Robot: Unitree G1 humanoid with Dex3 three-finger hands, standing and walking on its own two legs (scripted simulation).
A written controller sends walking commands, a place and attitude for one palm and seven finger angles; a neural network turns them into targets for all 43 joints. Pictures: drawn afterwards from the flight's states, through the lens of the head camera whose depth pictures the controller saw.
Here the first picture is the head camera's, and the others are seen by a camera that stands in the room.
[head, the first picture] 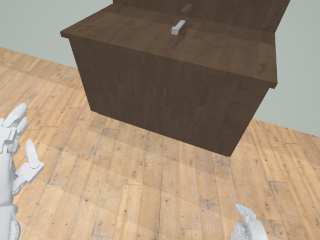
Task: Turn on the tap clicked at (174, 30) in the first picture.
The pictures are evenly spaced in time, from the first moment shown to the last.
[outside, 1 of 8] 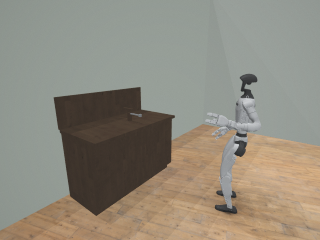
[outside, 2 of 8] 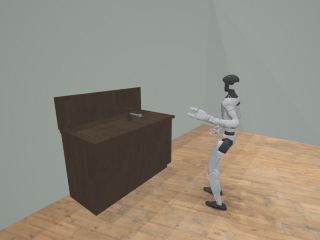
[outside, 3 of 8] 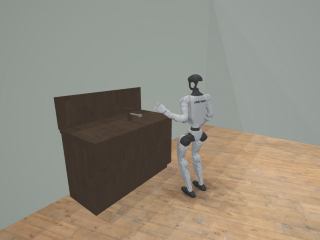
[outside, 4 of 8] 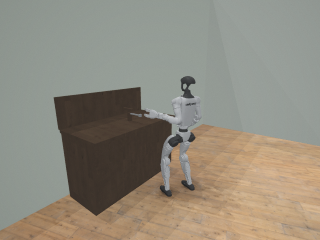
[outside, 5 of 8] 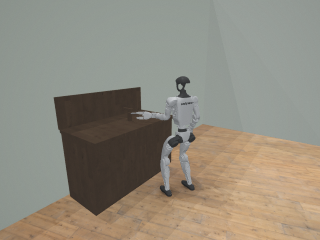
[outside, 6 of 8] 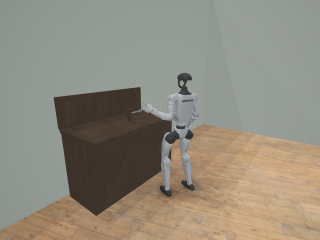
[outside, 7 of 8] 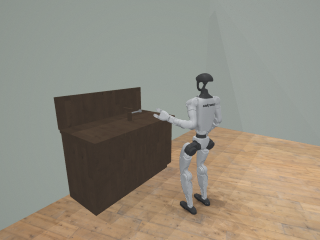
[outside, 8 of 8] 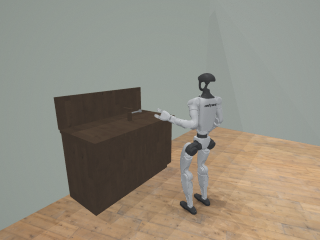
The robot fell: no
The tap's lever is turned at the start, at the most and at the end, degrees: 0 86 86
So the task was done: yes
